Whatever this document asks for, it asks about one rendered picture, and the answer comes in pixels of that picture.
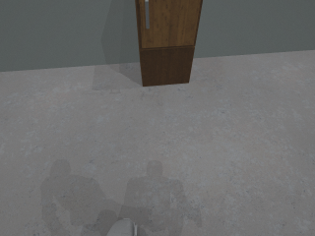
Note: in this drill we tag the cupboard door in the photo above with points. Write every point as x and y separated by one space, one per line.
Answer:
171 22

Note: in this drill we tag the robot left thigh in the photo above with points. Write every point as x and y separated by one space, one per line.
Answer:
123 227

